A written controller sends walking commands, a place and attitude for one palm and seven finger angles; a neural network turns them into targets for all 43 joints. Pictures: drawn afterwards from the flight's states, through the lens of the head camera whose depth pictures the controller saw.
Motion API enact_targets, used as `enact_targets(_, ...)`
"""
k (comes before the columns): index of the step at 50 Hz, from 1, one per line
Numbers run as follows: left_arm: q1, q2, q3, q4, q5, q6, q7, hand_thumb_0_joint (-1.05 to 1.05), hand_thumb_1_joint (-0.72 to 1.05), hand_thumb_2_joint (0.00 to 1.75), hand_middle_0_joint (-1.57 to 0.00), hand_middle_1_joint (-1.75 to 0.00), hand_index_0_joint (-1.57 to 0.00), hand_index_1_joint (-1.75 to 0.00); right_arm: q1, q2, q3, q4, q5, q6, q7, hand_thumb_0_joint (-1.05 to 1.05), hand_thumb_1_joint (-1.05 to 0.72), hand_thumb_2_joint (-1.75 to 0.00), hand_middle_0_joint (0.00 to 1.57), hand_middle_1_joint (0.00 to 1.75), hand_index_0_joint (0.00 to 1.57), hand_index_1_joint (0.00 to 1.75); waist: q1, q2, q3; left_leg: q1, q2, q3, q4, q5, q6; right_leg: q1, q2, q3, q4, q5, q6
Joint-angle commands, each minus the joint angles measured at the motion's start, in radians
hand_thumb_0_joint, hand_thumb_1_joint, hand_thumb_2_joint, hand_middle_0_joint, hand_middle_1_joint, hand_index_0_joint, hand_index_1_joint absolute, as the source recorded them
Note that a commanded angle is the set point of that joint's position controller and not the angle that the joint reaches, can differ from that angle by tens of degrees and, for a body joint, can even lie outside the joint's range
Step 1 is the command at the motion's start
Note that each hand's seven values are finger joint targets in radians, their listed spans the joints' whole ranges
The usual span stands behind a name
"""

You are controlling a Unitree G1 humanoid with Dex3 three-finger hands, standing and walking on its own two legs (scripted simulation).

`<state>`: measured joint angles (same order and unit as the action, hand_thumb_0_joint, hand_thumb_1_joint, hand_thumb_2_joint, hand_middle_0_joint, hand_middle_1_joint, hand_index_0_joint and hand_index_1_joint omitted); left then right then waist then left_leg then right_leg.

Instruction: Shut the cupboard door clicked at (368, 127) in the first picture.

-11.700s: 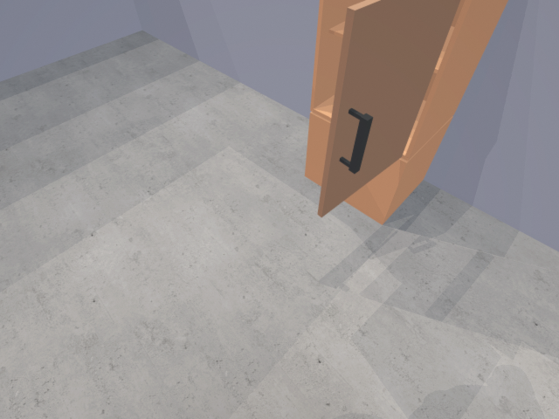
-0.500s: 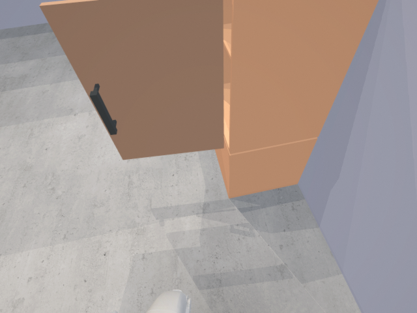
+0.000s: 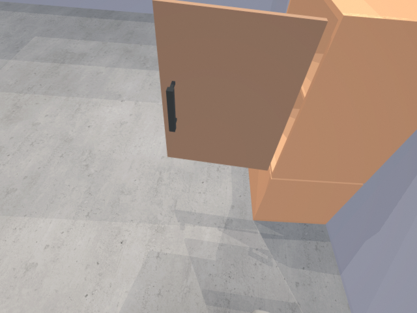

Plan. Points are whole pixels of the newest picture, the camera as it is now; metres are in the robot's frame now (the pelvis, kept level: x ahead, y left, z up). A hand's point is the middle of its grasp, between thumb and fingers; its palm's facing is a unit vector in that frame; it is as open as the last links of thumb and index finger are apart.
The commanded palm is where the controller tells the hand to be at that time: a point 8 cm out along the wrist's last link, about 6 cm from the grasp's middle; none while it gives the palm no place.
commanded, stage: take the last steps up to it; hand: left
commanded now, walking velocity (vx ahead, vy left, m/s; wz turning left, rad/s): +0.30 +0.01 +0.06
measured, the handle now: (172, 107) +0.70 +0.19 -0.06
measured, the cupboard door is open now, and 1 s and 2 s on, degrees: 84 84 84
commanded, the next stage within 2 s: come to a stop and stand still in 0.60 s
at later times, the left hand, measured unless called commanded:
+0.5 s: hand out of the picture +0.12 +0.14 -0.16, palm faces +0.09 -0.98 -0.20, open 7.2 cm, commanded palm none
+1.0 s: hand (134, 253) +0.27 +0.21 -0.18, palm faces +0.06 -0.98 -0.20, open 7.4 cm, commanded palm none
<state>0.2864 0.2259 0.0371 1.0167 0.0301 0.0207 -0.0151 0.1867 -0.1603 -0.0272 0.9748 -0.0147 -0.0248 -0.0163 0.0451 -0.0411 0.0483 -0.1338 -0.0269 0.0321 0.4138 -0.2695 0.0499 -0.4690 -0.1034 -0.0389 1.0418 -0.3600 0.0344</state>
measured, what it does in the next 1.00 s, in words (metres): walks ahead: right foot, then left foot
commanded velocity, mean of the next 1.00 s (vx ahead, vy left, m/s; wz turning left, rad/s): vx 0.08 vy -0.03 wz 0.03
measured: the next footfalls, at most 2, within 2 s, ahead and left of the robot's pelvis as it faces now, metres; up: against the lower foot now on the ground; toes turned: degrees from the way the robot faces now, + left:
right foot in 0.22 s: +0.13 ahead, -0.13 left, +0.00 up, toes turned -6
left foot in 0.66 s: +0.30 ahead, +0.12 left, +0.00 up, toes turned +9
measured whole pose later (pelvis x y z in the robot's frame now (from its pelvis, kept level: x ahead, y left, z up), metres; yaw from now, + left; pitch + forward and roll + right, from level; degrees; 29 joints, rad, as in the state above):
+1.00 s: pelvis +0.22 +0.02 +0.00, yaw +1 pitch +0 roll -1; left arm 0.18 0.18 0.06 1.01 0.02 0.06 0.02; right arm 0.14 -0.16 -0.04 1.05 -0.03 0.01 -0.05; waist 0.01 -0.02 0.09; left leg -0.28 0.04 0.15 0.48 -0.20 0.05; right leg -0.42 -0.05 -0.03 0.91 -0.45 0.03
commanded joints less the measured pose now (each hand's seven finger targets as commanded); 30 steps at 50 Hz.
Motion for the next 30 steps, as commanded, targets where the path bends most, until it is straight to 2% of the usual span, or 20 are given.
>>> enact_targets(1, -0.083, 0.035, 0.01, -0.089, -0.001, -0.034, -0.001, 0.0, 0.9, 0.9, -0.2, -0.3, -0.2, -0.3, 0.145, -0.169, -0.04, 0.01, -0.007, -0.021, -0.009, 0.0, -0.9, -0.9, 0.2, 0.3, 0.2, 0.3, -0.068, 0.14, 0.048, 0.009, 0.259, -0.208, -0.226, 0.08, 0.155, -0.072, -0.006, -0.014, -0.151, 0.031, -0.003)
enact_targets(5, -0.145, 0.027, 0.008, -0.11, -0.005, -0.045, -0.006, 0.0, 0.9, 0.9, -0.2, -0.3, -0.2, -0.3, 0.174, -0.173, -0.04, 0.036, -0.011, -0.021, -0.006, 0.0, -0.9, -0.9, 0.2, 0.3, 0.2, 0.3, -0.079, 0.166, 0.059, -0.008, 0.26, -0.221, -0.207, 0.057, 0.158, 0.018, 0.022, -0.04, -0.327, 0.01, -0.015)
enact_targets(6, -0.128, 0.023, 0.013, -0.108, -0.006, -0.047, -0.007, 0.0, 0.9, 0.9, -0.2, -0.3, -0.2, -0.3, 0.165, -0.178, -0.04, 0.039, -0.013, -0.021, -0.006, 0.0, -0.9, -0.9, 0.2, 0.3, 0.2, 0.3, -0.063, 0.162, 0.054, -0.03, 0.268, -0.212, -0.193, 0.049, 0.154, 0.066, 0.029, -0.042, -0.359, 0.02, -0.019)
enact_targets(7, -0.104, 0.024, 0.015, -0.096, -0.006, -0.048, -0.008, 0.0, 0.9, 0.9, -0.2, -0.3, -0.2, -0.3, 0.158, -0.177, -0.039, 0.046, -0.012, -0.02, -0.007, 0.0, -0.9, -0.9, 0.2, 0.3, 0.2, 0.3, -0.048, 0.154, 0.052, -0.058, 0.254, -0.2, -0.168, 0.036, 0.141, 0.129, 0.041, -0.053, -0.405, 0.041, -0.02)
enact_targets(8, -0.063, 0.027, 0.019, -0.078, -0.006, -0.051, -0.008, 0.0, 0.9, 0.9, -0.2, -0.3, -0.2, -0.3, 0.155, -0.174, -0.037, 0.052, -0.011, -0.019, -0.008, 0.0, -0.9, -0.9, 0.2, 0.3, 0.2, 0.3, -0.027, 0.128, 0.035, -0.096, 0.227, -0.182, -0.117, 0.019, 0.118, 0.227, 0.06, -0.068, -0.472, 0.084, -0.023)
enact_targets(9, 0.015, 0.045, 0.03, -0.048, -0.006, -0.058, -0.005, 0.0, 0.9, 0.9, -0.2, -0.3, -0.2, -0.3, 0.149, -0.159, -0.035, 0.058, -0.006, -0.02, -0.008, 0.0, -0.9, -0.9, 0.2, 0.3, 0.2, 0.3, 0.011, 0.074, 0.008, -0.166, 0.18, -0.151, -0.014, -0.012, 0.084, 0.377, 0.06, -0.05, -0.555, 0.103, -0.033)
enact_targets(10, 0.124, 0.116, 0.047, -0.013, 0.0, -0.072, 0.002, 0.0, 0.9, 0.9, -0.2, -0.3, -0.2, -0.3, 0.156, -0.122, -0.029, 0.053, 0.003, -0.025, -0.002, 0.0, -0.9, -0.9, 0.2, 0.3, 0.2, 0.3, 0.058, -0.073, -0.047, -0.316, 0.09, -0.075, 0.201, -0.067, 0.04, 0.591, -0.052, 0.105, -0.65, 0.018, -0.071)
enact_targets(11, 0.247, 0.197, 0.065, 0.022, 0.0, -0.078, 0.012, 0.0, 0.9, 0.9, -0.2, -0.3, -0.2, -0.3, 0.141, -0.081, -0.022, 0.023, 0.008, -0.032, 0.004, 0.0, -0.9, -0.9, 0.2, 0.3, 0.2, 0.3, 0.095, -0.314, -0.085, -0.508, -0.02, 0.042, 0.474, -0.294, -0.011, 0.716, -0.317, 0.463, -0.779, 0.005, -0.172)
enact_targets(12, 0.259, 0.182, 0.056, 0.026, -0.012, -0.076, 0.021, 0.0, 0.9, 0.9, -0.2, -0.3, -0.2, -0.3, 0.09, -0.133, -0.035, 0.019, -0.003, -0.026, 0.008, 0.0, -0.9, -0.9, 0.2, 0.3, 0.2, 0.3, 0.097, -0.202, -0.052, -0.545, 0.023, -0.027, 0.652, -0.325, -0.014, 0.628, -0.373, 0.509, -0.844, -0.012, -0.226)
enact_targets(13, 0.171, 0.139, 0.047, 0.013, -0.014, -0.083, 0.025, 0.0, 0.9, 0.9, -0.2, -0.3, -0.2, -0.3, 0.095, -0.136, -0.043, 0.036, -0.004, -0.022, 0.012, 0.0, -0.9, -0.9, 0.2, 0.3, 0.2, 0.3, 0.051, -0.19, 0.003, -0.539, 0.071, -0.071, 0.722, -0.205, -0.014, 0.522, -0.323, 0.444, -0.858, -0.04, -0.214)
enact_targets(14, 0.11, 0.102, 0.037, 0.001, -0.015, -0.084, 0.026, 0.0, 0.9, 0.9, -0.2, -0.3, -0.2, -0.3, 0.091, -0.114, -0.044, 0.048, -0.006, -0.018, 0.013, 0.0, -0.9, -0.9, 0.2, 0.3, 0.2, 0.3, 0.025, -0.145, 0.044, -0.534, 0.087, -0.072, 0.752, -0.131, -0.022, 0.446, -0.299, 0.389, -0.866, -0.036, -0.2)
enact_targets(15, 0.065, 0.06, 0.031, -0.01, -0.016, -0.083, 0.031, 0.0, 0.9, 0.9, -0.2, -0.3, -0.2, -0.3, 0.102, -0.094, -0.044, 0.064, -0.009, -0.01, 0.018, 0.0, -0.9, -0.9, 0.2, 0.3, 0.2, 0.3, -0.003, -0.099, 0.067, -0.507, 0.113, -0.074, 0.741, -0.07, -0.028, 0.39, -0.267, 0.279, -0.874, -0.003, -0.185)
enact_targets(16, 0.056, 0.027, 0.02, -0.012, -0.016, -0.091, 0.032, 0.0, 0.9, 0.9, -0.2, -0.3, -0.2, -0.3, 0.116, -0.072, -0.037, 0.08, -0.012, -0.003, 0.022, 0.0, -0.9, -0.9, 0.2, 0.3, 0.2, 0.3, -0.021, -0.066, 0.08, -0.479, 0.121, -0.063, 0.722, -0.02, -0.04, 0.342, -0.233, 0.196, -0.885, 0.096, -0.168)
enact_targets(17, 0.054, 0.017, 0.015, -0.005, -0.016, -0.098, 0.032, 0.0, 0.9, 0.9, -0.2, -0.3, -0.2, -0.3, 0.139, -0.052, -0.034, 0.089, -0.012, 0.003, 0.025, 0.0, -0.9, -0.9, 0.2, 0.3, 0.2, 0.3, -0.039, -0.065, 0.072, -0.456, 0.12, -0.047, 0.693, 0.007, -0.05, 0.323, -0.206, 0.122, -0.882, 0.197, -0.159)
enact_targets(19, 0.067, 0.0, 0.013, 0.012, -0.014, -0.108, 0.034, 0.0, 0.9, 0.9, -0.2, -0.3, -0.2, -0.3, 0.151, -0.03, -0.034, 0.097, -0.011, 0.015, 0.026, 0.0, -0.9, -0.9, 0.2, 0.3, 0.2, 0.3, -0.052, -0.081, 0.062, -0.435, 0.123, -0.021, 0.621, 0.031, -0.068, 0.324, -0.182, 0.045, -0.875, 0.333, -0.158)
enact_targets(22, 0.085, 0.025, 0.012, 0.035, -0.015, -0.114, 0.034, 0.0, 0.9, 0.9, -0.2, -0.3, -0.2, -0.3, 0.106, -0.018, -0.03, 0.082, -0.005, 0.013, 0.032, 0.0, -0.9, -0.9, 0.2, 0.3, 0.2, 0.3, -0.046, -0.051, 0.036, -0.423, 0.118, 0.014, 0.474, 0.046, -0.082, 0.374, -0.18, 0.004, -0.851, 0.483, -0.174)
enact_targets(25, 0.11, 0.046, 0.013, 0.067, -0.011, -0.111, 0.033, 0.0, 0.9, 0.9, -0.2, -0.3, -0.2, -0.3, 0.032, -0.009, -0.026, 0.061, -0.002, 0.0, 0.038, 0.0, -0.9, -0.9, 0.2, 0.3, 0.2, 0.3, -0.022, -0.087, 0.037, -0.392, 0.097, 0.051, 0.335, 0.049, -0.08, 0.406, -0.179, -0.01, -0.815, 0.543, -0.172)
enact_targets(27, 0.12, 0.052, 0.016, 0.083, -0.008, -0.106, 0.035, 0.0, 0.9, 0.9, -0.2, -0.3, -0.2, -0.3, -0.001, -0.011, -0.024, 0.049, -0.001, -0.008, 0.038, 0.0, -0.9, -0.9, 0.2, 0.3, 0.2, 0.3, -0.017, -0.114, 0.044, -0.357, 0.079, 0.062, 0.273, 0.042, -0.069, 0.412, -0.182, -0.007, -0.786, 0.56, -0.168)
enact_targets(29, 0.119, 0.052, 0.018, 0.095, -0.006, -0.098, 0.037, 0.0, 0.9, 0.9, -0.2, -0.3, -0.2, -0.3, 0.003, -0.019, -0.026, 0.052, -0.002, -0.014, 0.034, 0.0, -0.9, -0.9, 0.2, 0.3, 0.2, 0.3, -0.029, -0.136, 0.05, -0.282, 0.066, 0.066, 0.208, 0.052, -0.056, 0.392, -0.185, -0.011, -0.75, 0.533, -0.156)
enact_targets(30, 0.109, 0.054, 0.019, 0.097, -0.007, -0.093, 0.036, 0.0, 0.9, 0.9, -0.2, -0.3, -0.2, -0.3, 0.031, -0.029, -0.029, 0.063, -0.005, -0.018, 0.032, 0.0, -0.9, -0.9, 0.2, 0.3, 0.2, 0.3, -0.049, -0.114, 0.051, -0.206, 0.046, 0.087, 0.157, 0.083, -0.053, 0.354, -0.168, -0.025, -0.706, 0.524, -0.14)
